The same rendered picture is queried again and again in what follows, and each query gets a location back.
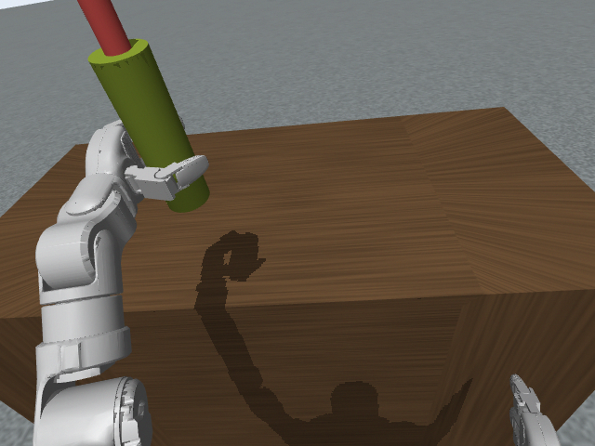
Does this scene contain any bottle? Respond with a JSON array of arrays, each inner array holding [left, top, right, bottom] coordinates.
[[77, 0, 210, 213]]

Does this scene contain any left robot arm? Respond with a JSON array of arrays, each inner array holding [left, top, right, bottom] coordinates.
[[33, 173, 152, 446]]

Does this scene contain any left robot hand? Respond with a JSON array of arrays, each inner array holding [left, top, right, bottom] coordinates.
[[86, 117, 209, 204]]

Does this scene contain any right robot hand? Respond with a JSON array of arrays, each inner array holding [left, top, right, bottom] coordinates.
[[509, 374, 561, 446]]

